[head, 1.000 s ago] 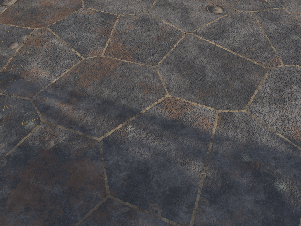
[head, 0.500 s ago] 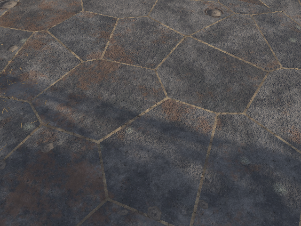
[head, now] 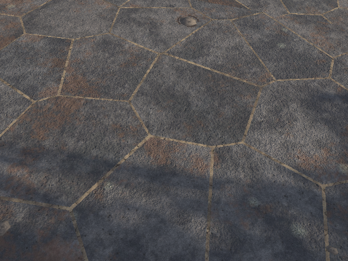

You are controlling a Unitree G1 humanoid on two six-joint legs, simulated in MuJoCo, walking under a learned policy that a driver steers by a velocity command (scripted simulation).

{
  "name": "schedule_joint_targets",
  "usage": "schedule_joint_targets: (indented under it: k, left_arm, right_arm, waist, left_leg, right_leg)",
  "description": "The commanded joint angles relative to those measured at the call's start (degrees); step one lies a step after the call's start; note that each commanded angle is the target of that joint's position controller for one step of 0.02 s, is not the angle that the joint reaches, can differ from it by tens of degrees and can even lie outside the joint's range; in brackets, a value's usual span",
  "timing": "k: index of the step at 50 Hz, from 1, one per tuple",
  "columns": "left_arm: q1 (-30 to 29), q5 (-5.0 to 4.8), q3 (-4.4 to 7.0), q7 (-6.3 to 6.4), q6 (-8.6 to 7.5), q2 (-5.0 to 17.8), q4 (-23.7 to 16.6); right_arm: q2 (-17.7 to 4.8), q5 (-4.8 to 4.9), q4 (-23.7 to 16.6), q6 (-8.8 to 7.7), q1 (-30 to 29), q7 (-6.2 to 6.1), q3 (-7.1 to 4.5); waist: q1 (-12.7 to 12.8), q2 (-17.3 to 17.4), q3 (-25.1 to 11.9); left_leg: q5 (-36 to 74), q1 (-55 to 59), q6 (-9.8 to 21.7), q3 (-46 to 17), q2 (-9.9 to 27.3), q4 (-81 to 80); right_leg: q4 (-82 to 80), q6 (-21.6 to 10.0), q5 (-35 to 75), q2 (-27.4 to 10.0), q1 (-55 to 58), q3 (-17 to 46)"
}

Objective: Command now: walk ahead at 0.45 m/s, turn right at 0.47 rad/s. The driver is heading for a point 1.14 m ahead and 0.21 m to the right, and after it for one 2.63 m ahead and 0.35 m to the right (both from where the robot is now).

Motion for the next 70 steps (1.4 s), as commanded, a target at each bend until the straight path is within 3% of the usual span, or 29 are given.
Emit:
schedule_joint_targets:
  k: [1, 6, 9, 10, 11, 12, 13, 14, 15, 18, 21, 30, 34, 35, 36, 37, 38, 39, 41, 45, 50, 56, 60, 61, 62, 63, 64, 66, 70]
  left_arm:
    - [-9.8, 0.57, -1.7, -1.21, -0.58, -1.9, -7.3]
    - [-11.8, 0.54, -0.7, -3.15, -0.57, 1.6, -11.2]
    - [7.6, 0.51, 3.48, -2.84, 0.21, 10.0, -7.2]
    - [13.3, 0.63, 4.61, -1.3, 1.02, 14.3, -5.7]
    - [10.8, 2.09, 4.46, -1.39, 0.21, 17.5, -7.9]
    - [11.9, 2.29, 3.36, -1.3, -0.25, 12.4, -7.2]
    - [8.2, 1.83, 2.58, -1.27, -0.96, 9.7, -7.3]
    - [2.8, 1.3, 1.91, -1.63, -1.53, 7.9, -8.6]
    - [-1.0, 1.41, 1.39, -1.73, -1.77, 6.6, -9.8]
    - [-1.4, 1.42, 1.15, -1.03, -1.97, 7.1, -10.4]
    - [2.7, 1.54, 1.74, 0.41, -1.89, 9.5, -10.1]
    - [12.5, 1.09, 1.09, 1.34, -0.81, 8.9, -7.8]
    - [10.7, 1.4, 1.1, 1.58, 0.06, 9.8, -8.2]
    - [9.1, 1.78, 0.37, 1.34, -0.12, 8.2, -9.2]
    - [12.3, 1.85, -0.64, 1.24, -0.77, 5.3, -10.3]
    - [18.1, 0.77, -1.37, 1.06, -1.57, 4.1, -9.3]
    - [13.9, -0.11, -0.46, 0.93, -1.8, 9.1, -9.4]
    - [8.1, 0.06, -0.25, 0.8, -1.84, 10.0, -10.7]
    - [4.2, 1.68, -0.11, 0.8, -1.8, 8.6, -11.8]
    - [5.6, 1.84, -0.66, 0.93, -0.9, 5.2, -12.0]
    - [-3.9, 1.96, -1.51, 0.64, -1.49, 3.4, -14.8]
    - [-12.8, 0.99, -1.35, -1.06, -2.26, 4.6, -18.3]
    - [-1.7, 1.54, 0.89, -1.09, -2.76, 9.1, -15.8]
    - [8.8, 2.29, 2.17, -0.43, -2.75, 12.6, -13.8]
    - [15.1, 3.31, 3.59, -0.07, -2.3, 18.5, -12.9]
    - [17.0, 2.67, 2.5, -0.14, -1.95, 14.2, -12.4]
    - [13.5, 2.16, 1.46, -0.04, -1.9, 11.4, -12.3]
    - [5.4, 2.15, 0.19, -0.31, -2.04, 7.7, -12.7]
    - [0.9, 3.07, 0.48, -0.58, -3.81, 7.0, -11.2]
  right_arm:
    - [-9.8, 0.19, -3.4, -0.52, -0.7, -1.18, -1.4]
    - [-12.7, 1.18, -4.3, 0.33, 0.0, -1.63, -2.19]
    - [-15.1, 1.29, -7.4, 1.11, -5.0, -1.54, -2.86]
    - [-11.4, 0.06, -9.3, 0.31, -4.2, -0.83, -1.87]
    - [-4.4, 1.14, -12.3, -2.08, 1.9, 0.52, 0.2]
    - [-10.4, 3.09, -14.4, -4.4, -6.8, 1.32, -1.34]
    - [-11.6, 4.22, -16.5, -4.92, -10.5, 1.34, -1.72]
    - [-11.6, 3.27, -16.0, -4.71, -10.9, 0.7, -1.96]
    - [-12.1, 2.31, -15.5, -3.79, -9.6, 0.18, -2.69]
    - [-11.0, 0.64, -17.2, -1.16, -8.7, -0.1, -3.19]
    - [-10.2, -0.42, -20.8, -0.46, -16.6, -0.8, -3.02]
    - [-10.0, 1.03, -25.9, -2.47, -31.1, 1.91, -2.0]
    - [-12.9, 1.0, -24.8, -3.41, -22.9, 2.28, -3.22]
    - [-15.2, 0.29, -23.1, -3.59, -14.5, 1.93, -4.1]
    - [-19.9, -0.56, -21.8, -3.41, -4.4, 1.56, -5.39]
    - [-19.3, 0.37, -19.1, -2.58, -0.1, 2.34, -5.71]
    - [-14.2, 1.75, -19.6, -2.19, -1.7, 2.33, -4.34]
    - [-12.1, 1.86, -20.4, -1.56, -6.0, 2.13, -3.65]
    - [-10.5, 0.9, -21.3, -1.04, -11.1, 2.41, -2.74]
    - [-11.7, 1.07, -20.1, -1.51, -10.8, 2.57, -2.9]
    - [-13.8, 1.8, -18.3, -0.46, -7.3, 1.63, -3.41]
    - [-15.1, 2.42, -15.8, 0.93, -2.4, 1.38, -3.6]
    - [-15.9, 2.43, -15.7, 2.06, -4.0, 0.9, -3.66]
    - [-13.7, 1.62, -16.9, 1.92, -4.7, 0.86, -2.63]
    - [-7.3, 1.45, -18.4, 0.85, 1.4, 1.04, -0.58]
    - [-9.9, 2.36, -17.3, -0.18, 1.1, 1.29, -1.06]
    - [-14.2, 3.79, -18.5, -0.35, -3.8, 1.44, -2.45]
    - [-13.5, 2.82, -19.6, 0.44, -8.7, 1.18, -2.67]
    - [-10.0, 2.69, -18.7, 3.44, -5.8, 0.9, -2.9]
  waist:
    - [-0.1, 4.9, 9.9]
    - [3.2, 7.4, 5.7]
    - [14.7, 9.3, -5.9]
    - [14.1, -2.1, -10.2]
    - [6.8, -11.8, -20.1]
    - [10.7, -5.0, -18.0]
    - [8.5, -2.9, -9.0]
    - [4.8, 4.4, -4.3]
    - [2.3, 5.5, -2.6]
    - [-0.3, 2.6, -0.9]
    - [1.8, 0.4, 0.7]
    - [8.8, -3.5, 0.8]
    - [3.4, -5.8, -2.3]
    - [-0.7, -4.3, -9.0]
    - [-2.5, 5.2, -18.1]
    - [-1.4, 19.3, -21.7]
    - [-2.5, 12.6, -13.8]
    - [-2.0, 7.1, -6.0]
    - [1.0, 3.4, 0.4]
    - [3.3, 6.7, -0.1]
    - [0.5, 5.9, 1.1]
    - [-1.8, 6.6, 3.4]
    - [5.5, 6.5, -3.5]
    - [10.0, 3.8, -11.4]
    - [9.1, -10.0, -20.2]
    - [10.3, -12.1, -23.6]
    - [9.9, -7.7, -13.5]
    - [6.1, -2.9, -4.0]
    - [1.5, -3.7, 0.2]
  left_leg:
    - [29.8, -8.4, 4.3, -2.8, 14.5, -7.2]
    - [61.0, 0.0, 3.2, 2.4, 17.0, 3.6]
    - [66.2, -6.8, 1.4, 2.8, 15.3, 32.8]
    - [25.3, -23.1, -0.7, 2.2, 9.5, 54.6]
    - [-14.1, -42.2, -2.1, -9.7, -1.9, 73.4]
    - [-10.5, -48.0, -0.1, -18.4, 0.9, 75.3]
    - [-5.0, -50.6, 1.1, -17.2, 3.5, 70.9]
    - [-1.2, -47.3, 0.9, -16.5, 6.2, 65.7]
    - [0.7, -42.8, 0.2, -16.3, 8.0, 61.3]
    - [2.9, -36.7, -2.5, -15.0, 10.0, 53.5]
    - [12.0, -38.9, -4.9, -13.3, 8.7, 42.2]
    - [23.3, -37.9, -2.2, -12.5, 3.8, 15.5]
    - [16.2, -26.3, 2.3, -10.1, 1.0, 9.9]
    - [19.4, -12.7, 5.6, -13.9, 5.3, 11.9]
    - [19.5, 9.2, 12.7, -30.0, 16.7, 13.1]
    - [8.9, 19.0, 18.4, -50.5, 25.1, 6.6]
    - [-2.1, 14.7, 15.8, -49.9, 23.8, 4.5]
    - [-1.2, 6.3, 13.2, -41.6, 21.5, 3.0]
    - [8.4, -6.2, 11.7, -32.5, 16.8, -0.9]
    - [20.8, -12.3, 12.2, -23.4, 13.6, -4.8]
    - [24.9, -12.1, 10.1, -16.1, 11.3, -5.7]
    - [22.5, -5.1, 8.8, -17.4, 15.0, -2.6]
    - [41.1, -4.4, 5.7, -15.2, 13.0, 12.6]
    - [34.3, -14.0, 3.7, -13.2, 10.1, 26.8]
    - [6.9, -38.1, -0.6, -9.4, 1.2, 49.8]
    - [-13.9, -45.4, -0.3, -17.6, 0.2, 58.4]
    - [-10.5, -49.8, 0.1, -18.1, 3.1, 61.6]
    - [-1.7, -46.9, -0.3, -15.8, 7.5, 56.4]
    - [6.7, -40.5, -1.6, -16.5, 9.4, 52.7]
  right_leg:
    - [-10.9, 0.4, 5.5, 0.0, -1.7, -4.7]
    - [-18.0, -4.1, 0.6, 4.8, 7.9, -10.9]
    - [-24.1, -9.2, 0.0, 9.1, 36.1, -8.8]
    - [-25.2, -12.5, -1.7, -1.6, 51.6, 8.6]
    - [-35.3, -25.3, -9.2, -16.5, 65.5, 45.9]
    - [-41.9, -21.7, -12.8, -14.6, 62.8, 44.9]
    - [-42.6, -18.5, -10.7, -12.5, 54.3, 35.2]
    - [-43.3, -16.0, -5.3, -9.5, 44.0, 28.1]
    - [-43.8, -14.4, -0.7, -7.0, 36.2, 22.5]
    - [-45.9, -14.1, 5.4, -3.8, 25.0, 16.1]
    - [-46.3, -13.2, 7.4, -1.5, 22.1, 12.6]
    - [-38.8, -9.2, 3.0, -4.2, 35.0, 15.9]
    - [-30.3, -6.9, 19.5, -4.3, 39.7, 17.3]
    - [-19.8, -5.2, 22.3, -1.3, 35.5, 14.5]
    - [-0.5, -1.3, 9.0, 5.4, 18.7, 8.4]
    - [12.9, 1.1, -27.7, 10.2, 3.2, 6.7]
    - [18.2, 0.8, -26.8, 6.6, -4.0, 9.2]
    - [18.0, 0.8, -21.2, 3.9, -5.6, 6.7]
    - [11.3, 1.2, -14.2, -0.2, -2.2, 3.6]
    - [3.3, 3.0, -9.8, -2.3, 2.1, 1.0]
    - [-15.5, 3.9, 5.0, -1.6, 3.7, -1.2]
    - [-26.1, 2.1, 5.0, 0.8, 5.2, -1.9]
    - [-31.4, -2.0, 0.8, 4.2, 24.4, -4.4]
    - [-28.7, -5.1, 3.6, -2.3, 41.6, 1.8]
    - [-30.3, -13.4, -2.3, -17.8, 64.6, 25.7]
    - [-37.1, -14.9, -8.8, -20.7, 64.6, 38.0]
    - [-38.5, -11.9, -11.1, -18.7, 56.8, 29.3]
    - [-42.8, -8.9, -7.6, -13.8, 40.8, 16.5]
    - [-49.6, -8.1, 1.8, -10.6, 29.3, 3.8]
Velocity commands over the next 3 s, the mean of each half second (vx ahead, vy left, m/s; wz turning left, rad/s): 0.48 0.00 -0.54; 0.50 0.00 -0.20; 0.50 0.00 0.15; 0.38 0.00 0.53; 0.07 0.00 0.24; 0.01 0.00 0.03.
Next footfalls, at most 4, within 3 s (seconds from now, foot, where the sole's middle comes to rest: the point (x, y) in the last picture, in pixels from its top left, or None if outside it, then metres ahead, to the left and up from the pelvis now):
0.20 right None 0.28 -0.12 -0.77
0.70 left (172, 239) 0.60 0.00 -0.77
1.22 right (247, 197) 0.77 -0.34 -0.77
1.76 left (194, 137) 1.12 -0.14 -0.77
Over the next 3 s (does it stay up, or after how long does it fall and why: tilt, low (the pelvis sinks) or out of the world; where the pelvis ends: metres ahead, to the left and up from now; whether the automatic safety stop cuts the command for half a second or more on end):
stays up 1.13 -0.26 -0.01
